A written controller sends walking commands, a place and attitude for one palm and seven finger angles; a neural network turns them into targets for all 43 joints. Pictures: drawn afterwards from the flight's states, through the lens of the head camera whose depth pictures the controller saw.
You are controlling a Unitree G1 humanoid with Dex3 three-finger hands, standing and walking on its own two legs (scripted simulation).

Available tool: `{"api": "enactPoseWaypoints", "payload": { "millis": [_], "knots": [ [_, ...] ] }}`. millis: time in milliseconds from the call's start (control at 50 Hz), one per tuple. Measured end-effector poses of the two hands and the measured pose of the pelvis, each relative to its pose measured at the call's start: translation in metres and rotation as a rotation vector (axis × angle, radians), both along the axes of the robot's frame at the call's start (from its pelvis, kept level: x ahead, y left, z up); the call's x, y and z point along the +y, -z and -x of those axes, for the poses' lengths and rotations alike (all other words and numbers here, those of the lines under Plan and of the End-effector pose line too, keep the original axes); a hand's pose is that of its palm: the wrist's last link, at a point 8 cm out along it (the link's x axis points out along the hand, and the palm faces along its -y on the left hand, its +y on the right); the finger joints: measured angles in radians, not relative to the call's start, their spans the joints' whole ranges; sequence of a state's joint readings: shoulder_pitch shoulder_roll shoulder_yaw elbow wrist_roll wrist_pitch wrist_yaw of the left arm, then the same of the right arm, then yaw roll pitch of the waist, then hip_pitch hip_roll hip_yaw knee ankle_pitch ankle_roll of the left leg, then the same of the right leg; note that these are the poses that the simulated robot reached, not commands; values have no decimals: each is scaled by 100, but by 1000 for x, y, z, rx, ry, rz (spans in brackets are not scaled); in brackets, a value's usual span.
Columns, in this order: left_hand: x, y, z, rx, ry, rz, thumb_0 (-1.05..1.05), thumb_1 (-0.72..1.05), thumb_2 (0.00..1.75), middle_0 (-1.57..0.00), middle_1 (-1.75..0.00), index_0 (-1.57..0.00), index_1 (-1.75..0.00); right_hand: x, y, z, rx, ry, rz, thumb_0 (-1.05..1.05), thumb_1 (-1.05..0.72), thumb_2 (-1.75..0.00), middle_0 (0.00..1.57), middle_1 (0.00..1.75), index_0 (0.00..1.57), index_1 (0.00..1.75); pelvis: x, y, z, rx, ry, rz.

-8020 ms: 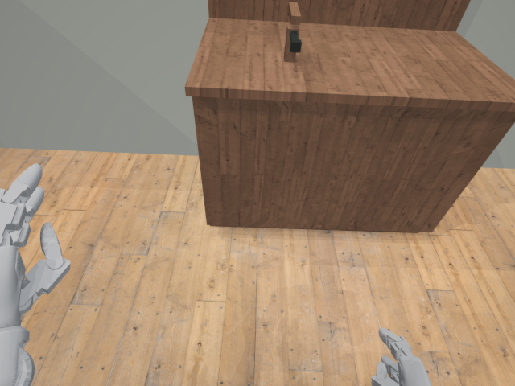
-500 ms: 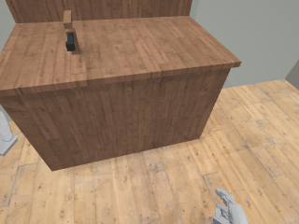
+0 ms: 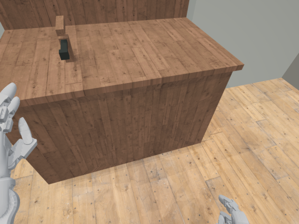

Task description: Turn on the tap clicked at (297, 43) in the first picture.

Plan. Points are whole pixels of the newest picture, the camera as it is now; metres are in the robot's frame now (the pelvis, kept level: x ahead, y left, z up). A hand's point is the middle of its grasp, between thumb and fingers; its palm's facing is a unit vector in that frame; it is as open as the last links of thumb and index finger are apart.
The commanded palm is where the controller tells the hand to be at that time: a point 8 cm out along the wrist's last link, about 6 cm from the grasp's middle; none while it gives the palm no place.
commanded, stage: shuffle to correct the standing spot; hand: left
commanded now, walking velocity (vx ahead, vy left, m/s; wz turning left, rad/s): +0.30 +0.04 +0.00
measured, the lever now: (64, 54) +0.61 +0.35 +0.14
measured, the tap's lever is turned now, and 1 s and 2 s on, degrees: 0 0 0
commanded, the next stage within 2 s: come to a stop and stand still in 1.30 s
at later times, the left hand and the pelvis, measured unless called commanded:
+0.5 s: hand (48, 106) +0.30 +0.25 +0.20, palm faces +0.45 -0.86 -0.25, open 7.4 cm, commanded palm +0.25 +0.29 +0.19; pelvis +0.09 +0.00 +0.01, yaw +2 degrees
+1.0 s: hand (63, 77) +0.40 +0.25 +0.20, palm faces +0.44 -0.79 -0.42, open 7.4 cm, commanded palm +0.33 +0.29 +0.19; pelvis +0.18 +0.01 +0.01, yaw +1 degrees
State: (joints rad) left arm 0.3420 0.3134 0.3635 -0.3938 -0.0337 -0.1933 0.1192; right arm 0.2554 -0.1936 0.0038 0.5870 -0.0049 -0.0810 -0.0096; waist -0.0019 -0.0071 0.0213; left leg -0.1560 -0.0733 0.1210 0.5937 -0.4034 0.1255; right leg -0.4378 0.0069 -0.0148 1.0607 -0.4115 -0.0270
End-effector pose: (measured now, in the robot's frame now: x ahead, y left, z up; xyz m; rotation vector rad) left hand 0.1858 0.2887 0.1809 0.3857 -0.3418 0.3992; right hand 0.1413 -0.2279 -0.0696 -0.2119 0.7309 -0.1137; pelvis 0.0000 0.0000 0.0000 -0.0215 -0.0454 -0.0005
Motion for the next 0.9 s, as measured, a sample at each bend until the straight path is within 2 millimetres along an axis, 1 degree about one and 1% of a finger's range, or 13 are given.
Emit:
{"api": "enactPoseWaypoints", "payload": {
  "millis": [60, 140, 200, 240, 280, 340, 420, 500, 540, 620, 700, 820, 900],
  "knots": [
    [-14, -4, -19, 28, 61, -18, 1, 90, 90, -20, -30, -21, -30, 1, -3, -3, 19, 20, -18, 1, -90, -90, 20, 30, 21, 30, -2, -6, -13, -1, 0, -2],
    [-25, -22, -35, 20, 113, -127, 2, 89, 90, -21, -30, -21, -30, -5, -2, -13, 40, 39, -16, 1, -90, -90, 20, 30, 21, 30, -7, -7, -34, 1, -5, 3],
    [-22, -31, -41, -11, 96, -227, 1, 89, 90, -21, -30, -21, -30, -13, 12, -31, 51, 32, -6, 1, -90, -90, 20, 30, 21, 30, -12, 4, -52, -5, -34, 10],
    [-17, -30, -40, -42, 60, -259, 1, 89, 90, -21, -30, -22, -30, -19, 24, -48, 64, 7, 8, 1, -90, -90, 20, 30, 21, 30, -14, 15, -59, -10, -52, 16],
    [-8, -26, -38, -62, 9, -234, 1, 89, 90, -21, -30, -22, -30, -23, 27, -65, 77, -17, 28, 1, -90, -90, 20, 30, 21, 30, -15, 18, -61, -23, -41, 25],
    [2, -16, -38, -61, -53, -150, 1, 89, 90, -21, -30, -22, -30, -24, 15, -87, 63, -48, 42, 1, -90, -90, 20, 30, 20, 30, -15, 12, -68, -22, -21, 9],
    [-1, -8, -51, -56, -52, -20, 1, 89, 90, -21, -30, -21, -30, -15, -10, -110, 14, -86, 77, 1, -90, -90, 20, 30, 20, 30, -10, 0, -79, -5, -31, -21],
    [-4, -19, -71, -94, 13, 6, 1, 89, 90, -21, -30, -21, -30, -1, -31, -129, -59, -83, 110, 1, -90, -90, 20, 30, 20, 30, 2, -8, -93, 4, -29, -45],
    [2, -29, -81, -130, 43, -28, 1, 89, 90, -21, -30, -21, -30, 6, -34, -139, -115, -62, 117, 1, -90, -90, 20, 30, 20, 30, 14, -4, -102, 8, -20, -25],
    [22, -45, -102, -170, 26, -139, 1, 89, 90, -21, -30, -21, -30, 25, -27, -147, -146, -2, 47, 1, -90, -90, 20, 30, 20, 30, 24, -1, -112, -4, -21, -27],
    [34, -38, -118, -66, -24, -146, 1, 89, 90, -21, -30, -21, -30, 41, -14, -144, -81, 3, -38, 1, -90, -90, 20, 30, 20, 30, 24, -6, -129, 16, -13, -31],
    [11, -12, -136, 82, -30, -126, 1, 90, 90, -20, -30, -21, -30, 39, 20, -144, 33, -14, -86, 1, -90, -90, 20, 30, 21, 30, 14, 0, -154, 22, 0, -41],
    [-2, -13, -153, 59, -18, -117, 1, 89, 90, -21, -30, -21, -30, 24, 35, -154, 115, -31, -54, 1, -90, -90, 20, 30, 21, 30, 8, 3, -164, 6, -33, -20]
  ]
}}
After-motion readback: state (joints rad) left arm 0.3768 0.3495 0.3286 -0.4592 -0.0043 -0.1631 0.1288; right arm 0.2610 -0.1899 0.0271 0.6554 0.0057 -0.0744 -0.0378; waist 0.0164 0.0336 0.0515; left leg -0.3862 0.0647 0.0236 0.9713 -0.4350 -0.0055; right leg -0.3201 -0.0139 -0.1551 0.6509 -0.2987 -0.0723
